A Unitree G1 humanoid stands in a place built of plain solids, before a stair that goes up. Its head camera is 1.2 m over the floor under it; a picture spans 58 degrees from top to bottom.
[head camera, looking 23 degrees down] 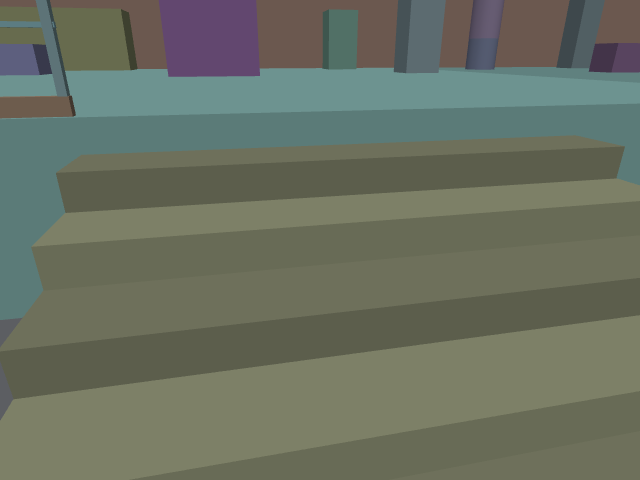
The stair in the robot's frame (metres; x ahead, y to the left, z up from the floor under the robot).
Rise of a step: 0.16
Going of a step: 0.33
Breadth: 2.53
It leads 12 degrees to the left of straight ahead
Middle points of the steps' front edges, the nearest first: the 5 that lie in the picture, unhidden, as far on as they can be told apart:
0.87 -0.45 0.32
1.20 -0.38 0.48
1.53 -0.31 0.64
1.85 -0.25 0.80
2.18 -0.18 0.96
